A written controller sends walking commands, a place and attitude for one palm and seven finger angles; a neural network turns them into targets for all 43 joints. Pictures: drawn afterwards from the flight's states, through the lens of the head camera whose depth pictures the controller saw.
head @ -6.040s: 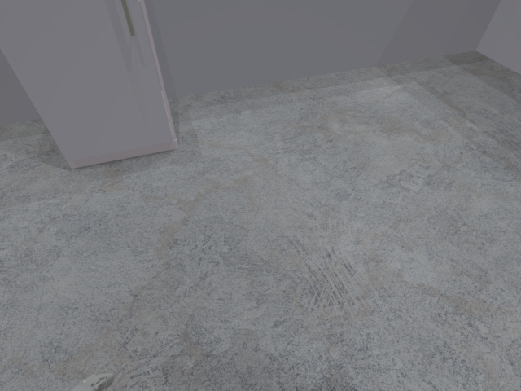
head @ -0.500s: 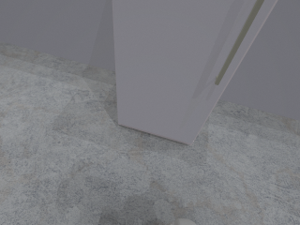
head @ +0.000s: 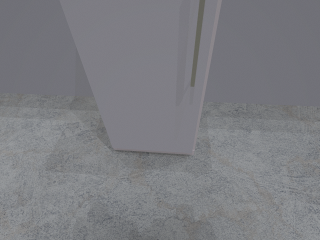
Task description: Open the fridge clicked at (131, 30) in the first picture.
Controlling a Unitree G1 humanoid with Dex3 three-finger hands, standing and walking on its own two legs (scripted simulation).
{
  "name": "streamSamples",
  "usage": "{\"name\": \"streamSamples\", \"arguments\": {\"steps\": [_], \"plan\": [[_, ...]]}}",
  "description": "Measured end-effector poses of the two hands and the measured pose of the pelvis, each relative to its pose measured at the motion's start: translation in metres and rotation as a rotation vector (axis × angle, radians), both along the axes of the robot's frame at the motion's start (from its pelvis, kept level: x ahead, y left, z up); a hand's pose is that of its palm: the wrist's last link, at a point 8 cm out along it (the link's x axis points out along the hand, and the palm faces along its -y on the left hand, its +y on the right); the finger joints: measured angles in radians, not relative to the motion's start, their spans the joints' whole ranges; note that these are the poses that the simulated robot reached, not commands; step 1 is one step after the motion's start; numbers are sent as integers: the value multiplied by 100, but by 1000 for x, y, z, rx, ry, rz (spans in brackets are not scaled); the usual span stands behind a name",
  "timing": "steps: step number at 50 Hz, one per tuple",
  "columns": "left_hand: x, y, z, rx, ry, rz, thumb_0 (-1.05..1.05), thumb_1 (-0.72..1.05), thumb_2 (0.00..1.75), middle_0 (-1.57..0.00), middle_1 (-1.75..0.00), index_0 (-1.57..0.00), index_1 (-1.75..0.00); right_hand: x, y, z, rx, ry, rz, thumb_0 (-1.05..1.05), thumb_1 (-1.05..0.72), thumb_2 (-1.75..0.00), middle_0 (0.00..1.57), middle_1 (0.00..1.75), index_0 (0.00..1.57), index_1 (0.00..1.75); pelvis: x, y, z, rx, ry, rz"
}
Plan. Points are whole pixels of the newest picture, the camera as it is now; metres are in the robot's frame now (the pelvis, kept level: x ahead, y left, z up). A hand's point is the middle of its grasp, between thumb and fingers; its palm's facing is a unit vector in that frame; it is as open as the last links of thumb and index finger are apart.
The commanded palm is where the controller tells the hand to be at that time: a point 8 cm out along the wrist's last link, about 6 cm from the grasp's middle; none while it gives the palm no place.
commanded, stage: take the last steps up to it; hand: right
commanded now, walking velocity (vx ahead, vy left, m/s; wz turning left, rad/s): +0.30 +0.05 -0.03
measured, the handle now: (198, 30) +0.78 -0.12 +0.17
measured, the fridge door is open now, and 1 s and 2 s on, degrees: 0 0 0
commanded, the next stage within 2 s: come to a stop and stand still in 0.98 s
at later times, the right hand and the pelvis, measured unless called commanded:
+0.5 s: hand out of the picture +0.06 -0.12 -0.17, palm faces +0.10 +0.98 -0.18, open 7.3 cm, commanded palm none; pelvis +0.10 +0.04 +0.00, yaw -2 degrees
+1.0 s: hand (228, 189) +0.33 -0.21 -0.17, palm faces +0.07 +0.98 -0.18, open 7.4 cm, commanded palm none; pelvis +0.27 -0.02 +0.00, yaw -1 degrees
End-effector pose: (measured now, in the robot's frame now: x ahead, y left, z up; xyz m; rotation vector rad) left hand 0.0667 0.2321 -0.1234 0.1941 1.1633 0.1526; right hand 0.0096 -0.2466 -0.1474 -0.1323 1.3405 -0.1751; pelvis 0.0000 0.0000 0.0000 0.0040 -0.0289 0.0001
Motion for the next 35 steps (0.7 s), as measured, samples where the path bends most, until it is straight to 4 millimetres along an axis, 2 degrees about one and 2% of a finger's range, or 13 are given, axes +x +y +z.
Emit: {"name": "streamSamples", "arguments": {"steps": [5, 10, 12, 14, 16, 18, 24, 30, 33, 35], "plan": [[-45, 14, -11, -14, 113, 67, -1, 92, 89, -21, -30, -21, -30, 36, 18, 5, 10, -52, 42, 1, -91, -90, 19, 30, 19, 30, 10, 10, 0, -12, 2, 0], [-88, 32, -31, -47, 264, 132, 0, 91, 89, -21, -30, -20, -30, 79, 43, 8, -6, -117, 84, 1, -91, -90, 19, 30, 19, 30, 28, 31, -9, -28, 3, 5], [-96, 39, -39, -59, 321, 135, 0, 91, 89, -20, -30, -20, -30, 89, 53, 7, -17, -146, 78, 1, -91, -90, 20, 30, 19, 30, 35, 39, -14, -15, -3, -8], [-93, 44, -38, -68, 361, 119, 0, 91, 89, -20, -30, -20, -30, 89, 61, 9, -17, -159, 46, 1, -91, -90, 20, 30, 20, 30, 43, 44, -12, -8, -8, -25], [-78, 48, -33, -73, 362, 104, 0, 91, 89, -20, -30, -20, -30, 83, 64, 12, -27, -144, 3, 0, -92, -90, 20, 30, 20, 30, 52, 48, -8, -12, -8, -26], [-55, 52, -29, -72, 329, 94, 1, 91, 89, -20, -30, -20, -30, 72, 65, 13, -30, -97, -17, 0, -93, -90, 20, 30, 20, 30, 62, 51, -3, -15, -6, -26], [33, 49, -22, -66, 198, 52, 0, 91, 90, -20, -30, -20, -30, 41, 75, 9, 13, 69, -63, 0, -93, -90, 20, 30, 20, 30, 95, 46, 1, -1, 4, -42], [134, 20, -18, -56, 95, -41, 0, 91, 90, -20, -30, -20, -30, 31, 77, -1, 81, 192, -131, 1, -92, -90, 20, 30, 20, 30, 136, 25, -5, 20, 17, -54], [186, -2, -19, -40, 32, -87, 0, 91, 90, -20, -30, -20, -30, 37, 68, -13, 110, 243, -164, 1, -91, -90, 20, 30, 20, 30, 163, 7, -15, 29, 19, -57], [213, -15, -22, -27, -18, -97, 0, 91, 90, -20, -30, -20, -30, 47, 58, -22, 123, 273, -166, 1, -91, -90, 20, 30, 20, 30, 177, -4, -22, 22, 16, -52]]}}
